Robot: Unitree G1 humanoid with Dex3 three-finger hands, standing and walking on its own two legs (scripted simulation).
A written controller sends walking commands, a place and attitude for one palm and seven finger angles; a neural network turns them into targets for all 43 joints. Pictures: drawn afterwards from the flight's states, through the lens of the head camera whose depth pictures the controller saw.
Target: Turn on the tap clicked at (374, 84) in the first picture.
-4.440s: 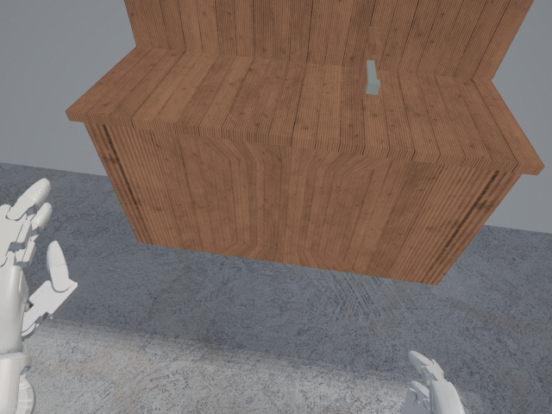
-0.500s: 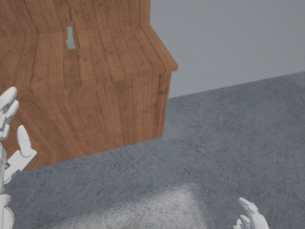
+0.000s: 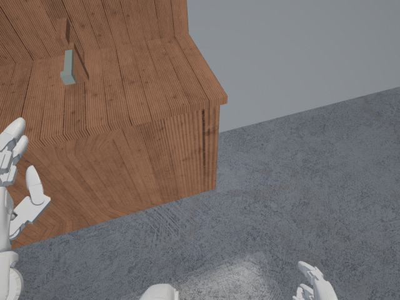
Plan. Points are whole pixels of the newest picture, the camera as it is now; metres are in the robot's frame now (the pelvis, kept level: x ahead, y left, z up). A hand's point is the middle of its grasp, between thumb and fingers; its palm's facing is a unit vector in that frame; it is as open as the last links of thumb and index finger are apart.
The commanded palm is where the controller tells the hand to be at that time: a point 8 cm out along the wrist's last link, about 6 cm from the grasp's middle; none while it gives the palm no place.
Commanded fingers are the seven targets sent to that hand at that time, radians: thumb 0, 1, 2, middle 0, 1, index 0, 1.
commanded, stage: take the last steps up to it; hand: left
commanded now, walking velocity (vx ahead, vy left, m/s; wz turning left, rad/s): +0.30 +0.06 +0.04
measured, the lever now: (68, 77) +0.62 +0.41 +0.09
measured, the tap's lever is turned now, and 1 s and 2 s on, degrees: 0 0 0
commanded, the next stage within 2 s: come to a stop and stand still in 0.72 s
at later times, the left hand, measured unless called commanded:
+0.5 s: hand (81, 136) +0.33 +0.22 +0.18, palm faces +0.42 -0.77 -0.48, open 7.4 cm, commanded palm +0.28 +0.26 +0.18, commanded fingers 0.00 0.90 0.90 -0.20 -0.30 -0.20 -0.30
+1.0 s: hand (104, 105) +0.41 +0.21 +0.18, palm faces +0.41 -0.80 -0.43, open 7.4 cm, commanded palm +0.35 +0.25 +0.18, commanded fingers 0.00 0.90 0.90 -0.20 -0.30 -0.20 -0.30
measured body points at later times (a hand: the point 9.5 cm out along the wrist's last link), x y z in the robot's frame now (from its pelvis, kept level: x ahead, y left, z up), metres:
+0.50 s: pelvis +0.12 -0.02 -0.01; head +0.14 -0.04 +0.44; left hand +0.30 +0.26 +0.21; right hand +0.28 -0.21 -0.11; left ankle +0.10 +0.13 -0.72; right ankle +0.17 -0.11 -0.73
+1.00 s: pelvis +0.20 -0.03 +0.00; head +0.21 -0.04 +0.45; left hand +0.38 +0.25 +0.20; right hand +0.38 -0.24 -0.09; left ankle +0.22 +0.11 -0.73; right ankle +0.21 -0.12 -0.73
